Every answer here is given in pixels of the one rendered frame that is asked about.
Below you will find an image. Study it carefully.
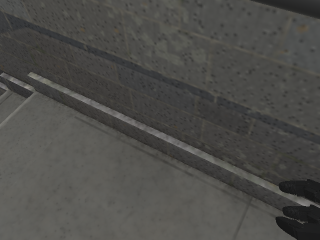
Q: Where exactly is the right robot hand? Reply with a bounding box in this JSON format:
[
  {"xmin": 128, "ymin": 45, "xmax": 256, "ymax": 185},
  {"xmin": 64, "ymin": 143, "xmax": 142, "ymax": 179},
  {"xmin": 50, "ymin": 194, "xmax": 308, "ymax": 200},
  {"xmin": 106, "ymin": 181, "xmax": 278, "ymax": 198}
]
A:
[{"xmin": 275, "ymin": 179, "xmax": 320, "ymax": 240}]

